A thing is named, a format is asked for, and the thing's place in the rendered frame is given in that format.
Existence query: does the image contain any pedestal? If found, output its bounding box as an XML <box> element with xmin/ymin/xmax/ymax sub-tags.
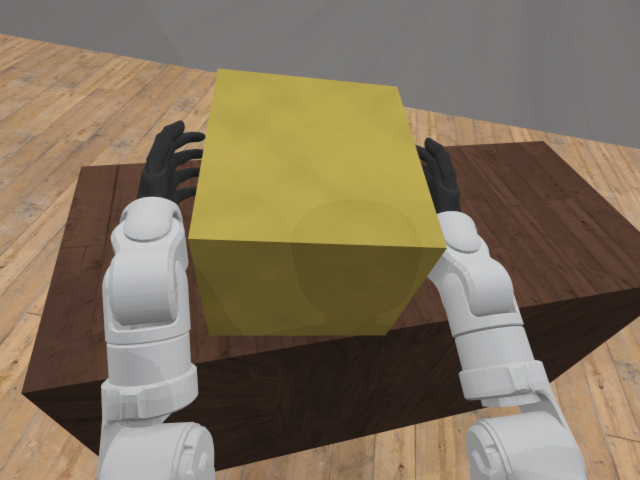
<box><xmin>21</xmin><ymin>141</ymin><xmax>640</xmax><ymax>472</ymax></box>

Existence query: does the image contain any robot left hand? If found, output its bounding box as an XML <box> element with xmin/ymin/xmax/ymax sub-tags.
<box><xmin>136</xmin><ymin>120</ymin><xmax>205</xmax><ymax>205</ymax></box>

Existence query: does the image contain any robot right hand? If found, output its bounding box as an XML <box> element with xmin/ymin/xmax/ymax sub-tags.
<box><xmin>415</xmin><ymin>137</ymin><xmax>461</xmax><ymax>214</ymax></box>

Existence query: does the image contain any left robot upper arm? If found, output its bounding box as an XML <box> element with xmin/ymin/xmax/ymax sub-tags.
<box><xmin>99</xmin><ymin>422</ymin><xmax>215</xmax><ymax>480</ymax></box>

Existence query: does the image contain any right robot forearm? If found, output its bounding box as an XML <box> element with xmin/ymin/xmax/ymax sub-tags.
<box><xmin>427</xmin><ymin>211</ymin><xmax>589</xmax><ymax>480</ymax></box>

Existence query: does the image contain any carton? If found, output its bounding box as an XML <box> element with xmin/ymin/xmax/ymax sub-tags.
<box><xmin>188</xmin><ymin>69</ymin><xmax>447</xmax><ymax>336</ymax></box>

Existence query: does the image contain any left robot forearm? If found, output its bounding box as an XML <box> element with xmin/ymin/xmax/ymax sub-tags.
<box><xmin>97</xmin><ymin>197</ymin><xmax>198</xmax><ymax>480</ymax></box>

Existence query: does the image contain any right robot upper arm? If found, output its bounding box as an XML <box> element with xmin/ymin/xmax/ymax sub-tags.
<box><xmin>466</xmin><ymin>411</ymin><xmax>587</xmax><ymax>480</ymax></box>

